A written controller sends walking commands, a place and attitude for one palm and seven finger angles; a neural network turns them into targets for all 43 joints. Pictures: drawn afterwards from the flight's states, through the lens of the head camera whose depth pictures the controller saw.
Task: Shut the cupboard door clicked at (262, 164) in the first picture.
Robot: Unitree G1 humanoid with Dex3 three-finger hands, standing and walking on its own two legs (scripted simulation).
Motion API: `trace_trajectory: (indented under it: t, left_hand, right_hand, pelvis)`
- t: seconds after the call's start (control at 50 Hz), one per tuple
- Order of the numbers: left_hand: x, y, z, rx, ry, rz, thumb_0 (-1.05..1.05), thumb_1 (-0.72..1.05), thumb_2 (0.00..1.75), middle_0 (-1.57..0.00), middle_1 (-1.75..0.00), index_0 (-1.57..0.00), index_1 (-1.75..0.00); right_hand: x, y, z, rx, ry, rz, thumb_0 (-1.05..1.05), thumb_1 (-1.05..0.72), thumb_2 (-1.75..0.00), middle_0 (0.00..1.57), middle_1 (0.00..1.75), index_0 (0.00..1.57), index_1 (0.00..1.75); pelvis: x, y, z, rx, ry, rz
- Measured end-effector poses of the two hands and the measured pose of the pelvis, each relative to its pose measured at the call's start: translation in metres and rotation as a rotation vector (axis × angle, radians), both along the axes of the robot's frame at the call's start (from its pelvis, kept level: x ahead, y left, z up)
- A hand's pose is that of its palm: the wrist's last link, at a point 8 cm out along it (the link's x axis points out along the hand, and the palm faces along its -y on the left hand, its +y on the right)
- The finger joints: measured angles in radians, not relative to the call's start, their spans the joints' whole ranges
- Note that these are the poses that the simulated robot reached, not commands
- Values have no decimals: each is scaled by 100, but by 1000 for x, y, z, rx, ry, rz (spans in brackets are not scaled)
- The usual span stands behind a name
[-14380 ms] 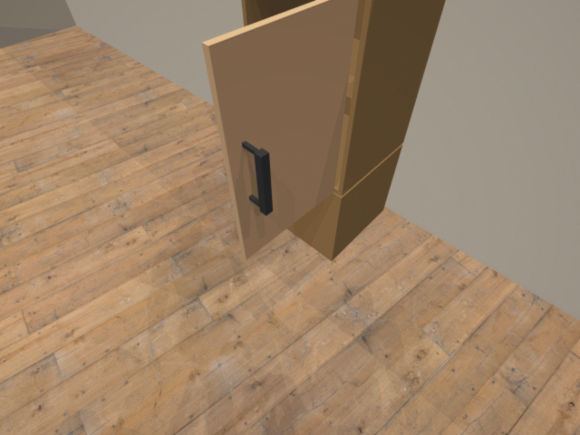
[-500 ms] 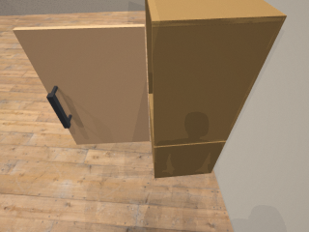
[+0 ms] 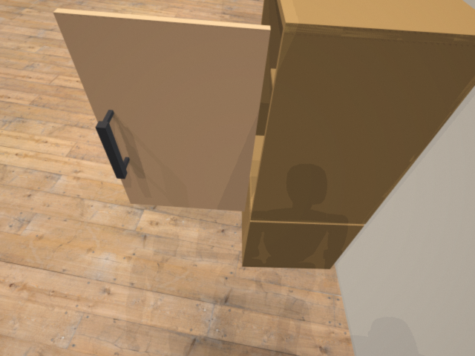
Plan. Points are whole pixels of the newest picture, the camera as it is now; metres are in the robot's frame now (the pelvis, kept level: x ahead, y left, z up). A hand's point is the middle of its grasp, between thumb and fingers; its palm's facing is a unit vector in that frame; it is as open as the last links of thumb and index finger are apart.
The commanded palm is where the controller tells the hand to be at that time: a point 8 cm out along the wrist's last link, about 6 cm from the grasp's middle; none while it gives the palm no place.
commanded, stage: shuffle to correct the standing spot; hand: left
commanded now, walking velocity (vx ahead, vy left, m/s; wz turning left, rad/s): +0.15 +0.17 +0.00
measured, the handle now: (115, 146) +0.55 +0.35 -0.04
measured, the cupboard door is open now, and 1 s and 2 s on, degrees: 88 88 88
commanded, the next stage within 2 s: come to a stop and stand still in 0.84 s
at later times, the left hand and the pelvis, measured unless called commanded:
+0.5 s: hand (125, 327) +0.19 +0.23 -0.16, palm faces +0.03 -0.97 -0.24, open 7.4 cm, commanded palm none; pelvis +0.09 +0.05 +0.00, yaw +1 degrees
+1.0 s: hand out of the picture +0.12 +0.33 -0.18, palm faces +0.14 -0.96 -0.26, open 7.4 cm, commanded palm none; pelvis +0.15 +0.12 -0.01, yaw +2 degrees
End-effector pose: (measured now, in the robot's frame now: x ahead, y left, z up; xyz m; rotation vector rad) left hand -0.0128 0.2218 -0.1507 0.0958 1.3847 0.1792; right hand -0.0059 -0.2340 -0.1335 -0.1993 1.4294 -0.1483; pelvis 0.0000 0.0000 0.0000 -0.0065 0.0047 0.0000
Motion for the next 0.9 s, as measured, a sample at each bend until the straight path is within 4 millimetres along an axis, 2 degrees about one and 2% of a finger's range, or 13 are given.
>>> trace_trajectory:
  t: [0.12,0.18,0.26,0.4,0.48,0.54,0.62,0.74,0.82,0.9]
  left_hand:
    - [1,40,-14,4,70,31,1,91,90,-20,-30,-20,-30]
    - [22,57,-6,23,72,10,1,91,90,-20,-30,-20,-30]
    - [66,71,9,43,-5,-9,1,91,90,-20,-30,-20,-30]
    - [142,69,25,61,-129,-49,1,91,90,-20,-30,-19,-30]
    - [181,58,28,71,-188,-78,1,91,90,-20,-30,-20,-30]
    - [197,51,25,83,-241,-77,1,91,90,-20,-30,-20,-30]
    - [188,50,31,87,-229,-24,0,91,90,-20,-30,-20,-30]
    - [157,73,39,114,-110,9,0,94,90,-20,-30,-20,-30]
    - [138,89,38,104,-38,29,0,93,90,-20,-30,-20,-30]
    - [125,112,30,92,12,59,1,92,90,-20,-30,-20,-30]
  right_hand:
    - [52,16,2,-48,-108,45,0,-91,-90,20,30,19,30]
    - [65,30,5,-41,-134,33,0,-91,-90,20,30,19,30]
    - [75,53,6,0,-127,36,0,-91,-90,20,30,19,30]
    - [77,75,-4,70,-63,22,1,-92,-90,20,30,20,30]
    - [77,75,-17,100,-22,-7,1,-91,-90,20,30,20,30]
    - [81,69,-30,112,6,-17,0,-91,-90,20,30,20,30]
    - [104,60,-22,96,13,2,1,-91,-90,20,30,20,30]
    - [152,53,-3,68,-66,15,0,-91,-90,20,30,19,30]
    - [181,60,4,47,-105,40,0,-91,-90,20,30,19,30]
    - [212,78,8,26,-142,77,0,-91,-90,20,30,19,30]
  pelvis:
    - [20,30,-10,15,-1,12]
    - [31,40,-5,11,7,3]
    - [46,48,5,11,18,7]
    - [72,54,8,20,14,18]
    - [89,50,2,34,2,13]
    - [101,46,-8,39,-11,18]
    - [111,45,0,41,-21,44]
    - [122,52,14,69,2,33]
    - [129,66,16,75,10,28]
    - [136,88,13,68,13,26]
